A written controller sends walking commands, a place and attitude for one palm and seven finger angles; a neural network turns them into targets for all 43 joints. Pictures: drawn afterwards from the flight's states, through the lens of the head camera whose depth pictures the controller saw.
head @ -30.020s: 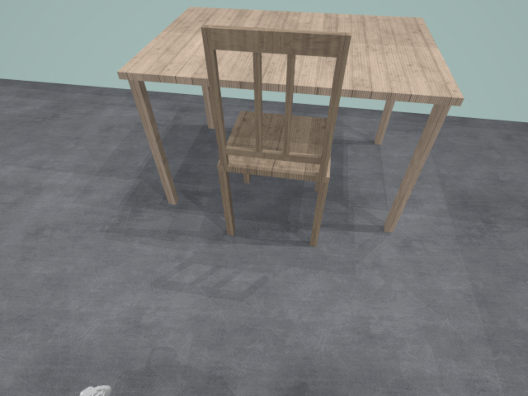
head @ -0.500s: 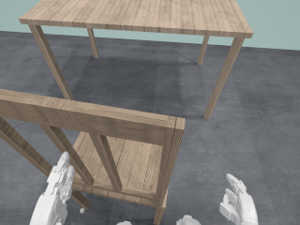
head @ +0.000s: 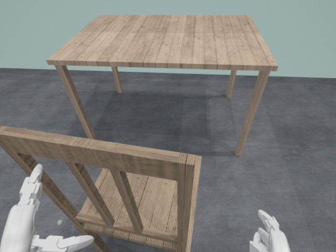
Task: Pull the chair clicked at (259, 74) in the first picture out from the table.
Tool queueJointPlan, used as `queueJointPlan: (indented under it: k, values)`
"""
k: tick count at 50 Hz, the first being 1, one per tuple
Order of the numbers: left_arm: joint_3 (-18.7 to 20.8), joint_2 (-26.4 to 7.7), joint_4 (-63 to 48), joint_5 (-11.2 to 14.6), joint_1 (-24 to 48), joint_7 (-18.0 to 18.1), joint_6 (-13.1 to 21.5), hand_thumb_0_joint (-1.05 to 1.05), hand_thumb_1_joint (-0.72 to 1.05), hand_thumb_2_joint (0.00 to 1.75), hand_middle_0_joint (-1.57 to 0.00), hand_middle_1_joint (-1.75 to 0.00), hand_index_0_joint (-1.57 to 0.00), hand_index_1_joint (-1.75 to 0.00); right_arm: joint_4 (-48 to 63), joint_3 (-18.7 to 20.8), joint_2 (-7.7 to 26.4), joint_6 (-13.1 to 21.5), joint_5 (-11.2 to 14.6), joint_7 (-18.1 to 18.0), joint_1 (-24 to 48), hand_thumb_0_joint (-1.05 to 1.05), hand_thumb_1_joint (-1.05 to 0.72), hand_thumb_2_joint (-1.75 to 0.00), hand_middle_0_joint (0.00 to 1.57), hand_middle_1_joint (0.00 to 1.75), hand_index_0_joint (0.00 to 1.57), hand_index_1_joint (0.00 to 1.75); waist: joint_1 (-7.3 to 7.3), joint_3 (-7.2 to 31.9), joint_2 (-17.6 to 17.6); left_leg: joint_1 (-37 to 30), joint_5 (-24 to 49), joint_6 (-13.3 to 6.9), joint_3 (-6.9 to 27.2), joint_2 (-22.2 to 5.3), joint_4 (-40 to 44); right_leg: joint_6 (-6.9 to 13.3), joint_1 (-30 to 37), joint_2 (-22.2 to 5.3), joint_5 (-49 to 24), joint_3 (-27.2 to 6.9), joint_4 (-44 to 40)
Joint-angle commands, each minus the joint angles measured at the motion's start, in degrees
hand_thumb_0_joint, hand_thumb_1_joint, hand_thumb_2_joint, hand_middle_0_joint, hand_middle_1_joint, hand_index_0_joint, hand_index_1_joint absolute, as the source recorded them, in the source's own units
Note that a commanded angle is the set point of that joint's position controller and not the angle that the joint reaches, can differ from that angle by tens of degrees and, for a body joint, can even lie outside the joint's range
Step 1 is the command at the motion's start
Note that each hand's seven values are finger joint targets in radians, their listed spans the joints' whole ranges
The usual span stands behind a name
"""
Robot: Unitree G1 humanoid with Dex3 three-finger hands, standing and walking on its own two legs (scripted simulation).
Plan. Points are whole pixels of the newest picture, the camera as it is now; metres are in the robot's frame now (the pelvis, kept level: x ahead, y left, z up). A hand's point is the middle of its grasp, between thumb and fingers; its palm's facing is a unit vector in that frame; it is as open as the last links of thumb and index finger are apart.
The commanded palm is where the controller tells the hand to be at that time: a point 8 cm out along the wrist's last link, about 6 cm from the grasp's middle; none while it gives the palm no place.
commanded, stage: draw the hand back to the body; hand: left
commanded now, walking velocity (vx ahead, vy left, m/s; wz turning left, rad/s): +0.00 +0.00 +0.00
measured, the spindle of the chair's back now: (95, 197) +0.27 +0.23 -0.03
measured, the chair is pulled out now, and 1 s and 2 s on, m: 0.61 0.60 0.60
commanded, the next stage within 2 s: step back with the hand held close in 0.82 s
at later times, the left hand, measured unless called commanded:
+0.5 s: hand (22, 161) +0.20 +0.25 +0.22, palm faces +0.52 -0.74 -0.42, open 8.7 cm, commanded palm +0.15 +0.29 +0.21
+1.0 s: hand (29, 165) +0.21 +0.25 +0.21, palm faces +0.46 -0.78 -0.42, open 7.4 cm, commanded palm +0.15 +0.29 +0.21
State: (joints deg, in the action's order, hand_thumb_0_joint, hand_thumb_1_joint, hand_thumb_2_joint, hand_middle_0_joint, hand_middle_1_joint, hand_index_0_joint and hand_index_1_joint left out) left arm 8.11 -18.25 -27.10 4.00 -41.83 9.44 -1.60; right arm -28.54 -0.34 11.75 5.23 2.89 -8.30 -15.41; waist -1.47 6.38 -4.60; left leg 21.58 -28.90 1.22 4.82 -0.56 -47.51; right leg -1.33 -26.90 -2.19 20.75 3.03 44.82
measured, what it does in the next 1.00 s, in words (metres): stands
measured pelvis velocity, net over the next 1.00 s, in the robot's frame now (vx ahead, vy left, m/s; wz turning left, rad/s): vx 0.00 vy -0.01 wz -0.04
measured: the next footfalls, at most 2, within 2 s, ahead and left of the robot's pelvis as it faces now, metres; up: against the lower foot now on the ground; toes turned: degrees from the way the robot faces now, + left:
none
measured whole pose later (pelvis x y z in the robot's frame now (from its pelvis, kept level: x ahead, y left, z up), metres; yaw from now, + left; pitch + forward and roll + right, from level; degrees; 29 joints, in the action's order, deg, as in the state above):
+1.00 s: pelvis +0.00 -0.01 +0.03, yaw -2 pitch -4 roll -1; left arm 20.7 -19.3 -22.2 3.9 -26.3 8.7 6.0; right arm -36.0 1.1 13.0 6.5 1.8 -4.6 -11.2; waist -2.5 -1.1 -5.7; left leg 4.2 -19.6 1.5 2.3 -1.7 -27.3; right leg -0.8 -11.3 -1.0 12.5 1.3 27.3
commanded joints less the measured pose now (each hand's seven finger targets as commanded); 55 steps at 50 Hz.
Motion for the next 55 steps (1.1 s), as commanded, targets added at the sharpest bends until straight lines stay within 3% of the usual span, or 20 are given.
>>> queueJointPlan:
  k: [1, 6, 7, 10, 13, 19, 22, 25, 28, 32, 35, 39, 41, 46, 47, 48, 49, 50, 52, 55]
  values:
    - [8.6, -8.8, -11.9, -0.9, 5.7, 2.6, 4.0, 0.0, 0.14, 0.53, -0.1, -0.14, -0.1, -0.14, 7.7, 1.2, 5.5, 4.7, -0.4, -0.3, 7.8, 0.0, -0.9, -0.9, 0.2, 0.3, 0.2, 0.3, -0.4, -2.2, -0.6, 1.4, 16.2, -0.8, -2.3, -0.8, 13.6, 2.9, 12.1, -1.0, -8.8, 0.7, -10.6]
    - [10.8, -9.5, -9.4, -0.8, 10.0, 2.5, 5.1, 0.0, 0.32, 0.62, -0.12, -0.18, -0.12, -0.18, 5.8, 1.4, 5.9, 5.6, -0.7, 0.5, 9.0, 0.0, -0.9, -0.9, 0.2, 0.3, 0.2, 0.3, -0.64, -5.0, 0.6, -1.8, 15.8, -0.9, -2.2, -0.9, 17.6, 2.7, 14.3, -0.9, -8.6, 0.3, -14.1]
    - [11.5, -9.4, -8.3, -0.7, 9.8, 2.4, 5.5, 0.0, 0.36, 0.64, -0.13, -0.19, -0.13, -0.19, 5.4, 1.5, 5.8, 5.8, -0.8, 0.6, 9.2, 0.0, -0.9, -0.9, 0.2, 0.3, 0.2, 0.3, -0.82, -5.3, 2.6, -2.2, 16.2, -1.1, -2.3, -1.1, 18.1, 2.6, 14.9, -0.8, -9.0, 0.3, -14.6]
    - [12.8, -9.8, -9.0, -0.6, 11.1, 2.0, 6.3, 0.0, 0.47, 0.69, -0.14, -0.21, -0.14, -0.21, 4.7, 1.5, 5.9, 6.0, -1.0, 1.1, 9.7, 0.0, -0.9, -0.9, 0.2, 0.3, 0.2, 0.3, -0.99, -4.1, 0.7, -4.8, 19.0, -1.0, -2.7, -0.8, 19.9, 2.6, 17.4, -0.5, -11.9, -0.1, -15.4]
    - [15.9, -13.4, -13.4, -0.6, 15.8, 2.3, 7.3, 0.0, 0.57, 0.74, -0.16, -0.23, -0.16, -0.23, 4.2, 1.5, 6.2, 7.2, -1.3, 1.4, 9.9, 0.0, -0.9, -0.9, 0.2, 0.3, 0.2, 0.3, -1.21, -1.3, -0.9, -7.4, 21.8, -1.2, -3.0, -0.7, 20.7, 2.6, 20.1, -0.7, -15.6, -0.4, -16.3]
    - [19.2, -15.2, -12.4, -0.4, 21.4, 2.5, 7.8, 0.0, 0.79, 0.85, -0.19, -0.28, -0.19, -0.28, 2.1, 1.5, 6.5, 8.2, -1.4, 1.8, 10.1, 0.0, -0.9, -0.9, 0.2, 0.3, 0.2, 0.3, -1.12, -2.6, -2.2, -10.2, 24.4, -1.0, -3.2, -0.7, 22.5, 2.6, 21.6, -0.5, -18.1, -0.9, -18.5]
    - [20.2, -14.1, -7.9, 0.0, 20.9, 2.2, 8.1, 0.0, 0.9, 0.9, -0.2, -0.3, -0.2, -0.3, 1.3, 1.8, 6.4, 7.7, -1.5, 2.3, 10.1, 0.0, -0.9, -0.9, 0.2, 0.3, 0.2, 0.3, -1.31, -3.6, 1.0, -10.6, 25.7, -1.2, -3.6, -0.9, 23.4, 2.3, 22.4, -0.5, -19.7, -0.6, -18.6]
    - [17.3, -8.9, 0.7, 0.6, 15.6, 0.7, 7.6, 0.0, 0.9, 0.9, -0.2, -0.3, -0.2, -0.3, 0.8, 2.5, 6.4, 5.8, -1.2, 3.0, 10.7, 0.0, -0.9, -0.9, 0.2, 0.3, 0.2, 0.3, -1.21, -7.1, 6.0, -9.4, 25.3, -1.4, -4.3, -1.3, 23.8, 1.9, 21.5, -0.4, -19.5, -0.4, -19.5]
    - [17.4, -9.4, 0.1, 0.8, 15.5, 0.0, 8.1, 0.0, 0.9, 0.9, -0.2, -0.3, -0.2, -0.3, 1.4, 3.0, 6.7, 4.5, -1.0, 3.5, 11.3, 0.0, -0.9, -0.9, 0.2, 0.3, 0.2, 0.3, -1.43, -6.6, 6.5, -9.0, 23.9, -1.7, -4.4, -1.4, 24.2, 1.7, 21.6, -0.5, -17.8, -0.5, -20.0]
    - [20.0, -14.0, -9.1, 0.5, 17.3, 0.3, 9.7, 0.0, 0.9, 0.9, -0.2, -0.3, -0.2, -0.3, 2.6, 3.0, 6.4, 5.3, -1.3, 3.3, 12.0, 0.0, -0.9, -0.9, 0.2, 0.3, 0.2, 0.3, -2.13, 0.4, 1.1, -12.0, 25.7, -2.0, -4.9, -1.0, 24.0, 1.7, 25.0, -0.9, -20.5, -1.3, -19.9]
    - [18.9, -11.3, -5.9, 0.3, 15.0, 0.5, 9.3, 0.0, 0.9, 0.9, -0.2, -0.3, -0.2, -0.3, 1.6, 2.9, 5.8, 5.3, -1.2, 3.3, 11.7, 0.0, -0.9, -0.9, 0.2, 0.3, 0.2, 0.3, -1.73, -1.9, 1.8, -11.4, 26.5, -1.7, -5.0, -1.2, 24.3, 1.9, 24.3, -0.8, -21.2, -1.2, -20.3]
    - [19.9, -12.9, -6.3, 0.2, 18.9, 0.7, 9.3, 0.0, 0.9, 0.9, -0.2, -0.3, -0.2, -0.3, 1.2, 3.0, 6.5, 5.1, -1.0, 2.9, 12.0, 0.0, -0.9, -0.9, 0.2, 0.3, 0.2, 0.3, -1.16, -4.3, 0.2, -11.1, 23.4, -1.7, -5.0, -1.3, 24.7, 1.9, 22.6, -0.7, -17.1, -1.4, -21.7]
    - [19.2, -11.8, -4.1, 0.1, 17.1, 0.9, 9.4, 0.0, 0.9, 0.9, -0.2, -0.3, -0.2, -0.3, 1.0, 3.1, 6.1, 5.2, -1.1, 2.8, 11.6, 0.0, -0.9, -0.9, 0.2, 0.3, 0.2, 0.3, -1.35, -5.2, 1.9, -11.0, 23.1, -1.8, -4.8, -1.4, 25.0, 1.9, 22.0, -0.7, -16.6, -1.1, -21.5]
    - [19.2, -11.7, -4.3, 0.2, 17.4, 0.8, 9.5, 0.0, 0.9, 0.9, -0.2, -0.3, -0.2, -0.3, 1.2, 3.0, 6.2, 5.3, -1.0, 2.8, 12.1, 0.0, -0.9, -0.9, 0.2, 0.3, 0.2, 0.3, -1.59, -4.8, 1.7, -10.9, 22.7, -1.8, -4.6, -1.4, 25.4, 2.0, 22.3, -0.7, -15.5, -1.0, -21.3]
    - [16.4, -9.6, -5.6, 0.1, 17.5, 0.4, 9.6, 0.0, 0.9, 0.9, -0.2, -0.3, -0.2, -0.3, 1.6, 2.8, 6.2, 5.5, -1.2, 3.0, 12.1, 0.0, -0.9, -0.9, 0.2, 0.3, 0.2, 0.3, -1.36, -4.6, 2.9, -11.3, 22.7, -2.0, -4.7, -1.4, 25.3, 1.8, 21.9, -0.7, -15.7, -1.1, -21.4]
    - [26.4, -20.1, -12.4, -0.2, 28.0, 0.8, 12.9, 0.0, 0.9, 0.9, -0.2, -0.3, -0.2, -0.3, 2.8, 3.6, 8.2, 4.4, -1.0, 3.5, 10.3, 0.0, -0.9, -0.9, 0.2, 0.3, 0.2, 0.3, -0.06, -9.7, 2.3, -8.6, 17.5, -2.8, -4.7, -1.9, 23.3, 2.5, 16.8, -3.5, -17.1, -9.7, -25.3]
    - [27.1, -21.2, -10.5, -0.9, 30.1, 0.7, 14.0, 0.0, 0.9, 0.9, -0.2, -0.3, -0.2, -0.3, 1.5, 3.6, 7.5, 3.9, -1.1, 3.4, 9.5, 0.0, -0.9, -0.9, 0.2, 0.3, 0.2, 0.3, 0.65, -9.4, 3.0, -8.2, 14.2, -2.7, -3.3, -1.6, 22.7, 3.3, 16.4, -5.1, -14.4, -10.6, -26.5]
    - [24.4, -16.6, -4.7, -0.8, 23.4, 0.6, 13.7, 0.0, 0.9, 0.9, -0.2, -0.3, -0.2, -0.3, 1.3, 3.8, 7.1, 3.7, -1.2, 3.4, 10.7, 0.0, -0.9, -0.9, 0.2, 0.3, 0.2, 0.3, 0.85, -10.8, 4.8, -8.1, 14.0, -2.6, -3.2, -1.6, 22.3, 3.6, 15.1, -5.4, -13.6, -11.0, -27.1]
    - [20.4, -11.5, -1.4, -1.1, 16.5, 0.0, 12.9, 0.0, 0.9, 0.9, -0.2, -0.3, -0.2, -0.3, 2.1, 4.0, 7.6, 2.4, -1.4, 4.1, 10.7, 0.0, -0.9, -0.9, 0.2, 0.3, 0.2, 0.3, 0.97, -8.1, 6.2, -9.3, 16.1, -2.6, -3.1, -2.0, 22.7, 3.2, 16.3, -5.2, -14.4, -10.2, -25.9]
    - [20.6, -11.1, -3.2, -1.5, 11.4, 0.2, 13.0, 0.0, 0.9, 0.9, -0.2, -0.3, -0.2, -0.3, 3.1, 4.3, 7.7, 0.9, -1.5, 4.6, 11.7, 0.0, -0.9, -0.9, 0.2, 0.3, 0.2, 0.3, 0.77, -2.8, 2.8, -9.1, 23.6, -2.6, -2.4, -3.9, 25.6, 2.1, 21.0, -4.0, -21.8, -6.5, -20.6]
